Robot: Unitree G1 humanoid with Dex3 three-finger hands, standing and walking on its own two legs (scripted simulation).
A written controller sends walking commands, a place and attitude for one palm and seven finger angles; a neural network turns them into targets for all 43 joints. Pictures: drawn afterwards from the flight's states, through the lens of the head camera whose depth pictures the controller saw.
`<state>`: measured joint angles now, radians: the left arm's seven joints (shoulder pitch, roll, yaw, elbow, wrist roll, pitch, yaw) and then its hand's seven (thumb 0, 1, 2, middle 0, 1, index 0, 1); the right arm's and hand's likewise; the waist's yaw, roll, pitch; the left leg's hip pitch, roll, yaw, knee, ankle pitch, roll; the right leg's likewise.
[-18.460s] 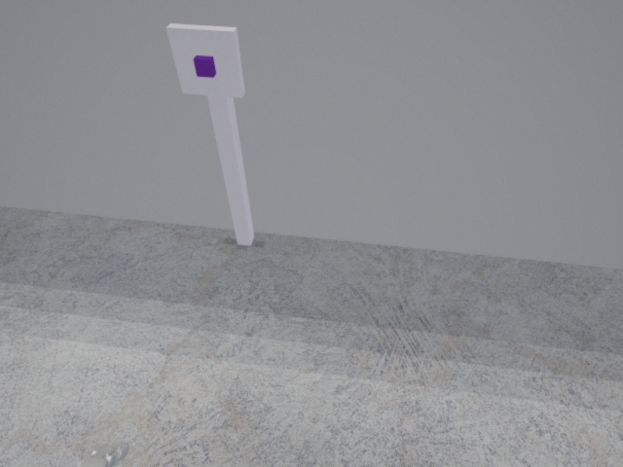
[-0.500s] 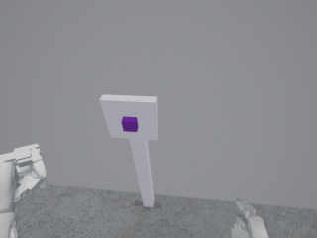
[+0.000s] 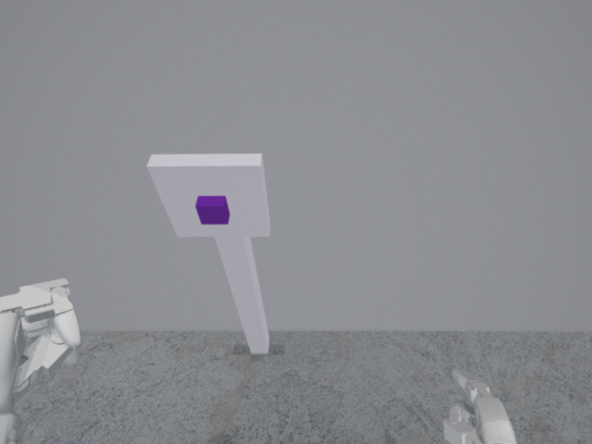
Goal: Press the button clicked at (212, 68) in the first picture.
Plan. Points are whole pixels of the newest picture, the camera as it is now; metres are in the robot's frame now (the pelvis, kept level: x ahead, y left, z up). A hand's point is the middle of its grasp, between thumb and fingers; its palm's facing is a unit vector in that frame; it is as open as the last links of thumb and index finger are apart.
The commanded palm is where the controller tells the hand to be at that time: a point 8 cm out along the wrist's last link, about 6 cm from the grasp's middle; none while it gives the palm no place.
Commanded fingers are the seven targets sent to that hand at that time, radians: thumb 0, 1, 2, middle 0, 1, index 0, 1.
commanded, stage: step back with the hand held close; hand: left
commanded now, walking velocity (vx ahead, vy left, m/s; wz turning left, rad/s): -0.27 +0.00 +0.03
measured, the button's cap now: (213, 208) +0.48 +0.18 +0.02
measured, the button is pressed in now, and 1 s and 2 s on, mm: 0 0 0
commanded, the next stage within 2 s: stop stepping back and stand still in 0.90 s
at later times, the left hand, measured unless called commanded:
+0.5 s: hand out of the picture +0.10 +0.27 +0.15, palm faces +0.44 -0.77 -0.46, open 3.1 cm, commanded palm +0.03 +0.31 +0.17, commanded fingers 0.00 0.90 0.90 -1.30 -1.50 -1.30 -1.50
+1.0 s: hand out of the picture +0.01 +0.27 +0.18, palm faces +0.36 -0.85 -0.39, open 3.1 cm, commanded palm -0.05 +0.31 +0.17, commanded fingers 0.00 0.90 0.90 -1.30 -1.50 -1.30 -1.50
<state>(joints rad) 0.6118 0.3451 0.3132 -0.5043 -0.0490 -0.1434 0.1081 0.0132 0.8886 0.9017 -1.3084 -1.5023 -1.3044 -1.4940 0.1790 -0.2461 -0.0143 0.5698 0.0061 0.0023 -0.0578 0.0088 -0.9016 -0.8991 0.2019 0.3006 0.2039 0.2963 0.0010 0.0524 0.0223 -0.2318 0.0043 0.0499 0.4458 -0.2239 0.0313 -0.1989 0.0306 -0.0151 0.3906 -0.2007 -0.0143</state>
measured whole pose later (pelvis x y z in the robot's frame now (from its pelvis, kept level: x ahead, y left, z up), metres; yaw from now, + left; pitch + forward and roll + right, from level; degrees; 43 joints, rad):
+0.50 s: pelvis -0.08 +0.01 -0.02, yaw +5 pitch -1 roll -2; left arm 0.58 0.39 0.38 -0.59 0.01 -0.21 0.15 0.01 0.89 0.90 -1.31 -1.50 -1.31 -1.49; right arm 0.23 -0.21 0.01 0.53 0.00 -0.05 -0.07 0.01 -0.90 -0.90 0.20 0.30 0.20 0.30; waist -0.02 0.00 0.03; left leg -0.43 -0.02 0.04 0.62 -0.19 0.08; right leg -0.35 0.05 0.04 0.61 -0.24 0.01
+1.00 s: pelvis -0.19 +0.03 +0.00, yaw -1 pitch +3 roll -4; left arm 0.61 0.40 0.40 -0.71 -0.04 -0.22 0.15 0.01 0.89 0.90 -1.31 -1.50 -1.31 -1.49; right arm 0.16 -0.13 0.01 0.62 -0.03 -0.13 -0.01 0.01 -0.90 -0.90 0.20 0.30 0.21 0.30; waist 0.01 -0.03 0.01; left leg -0.42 0.09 0.07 0.48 -0.11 0.03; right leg -0.39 0.06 -0.01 0.91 -0.49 0.03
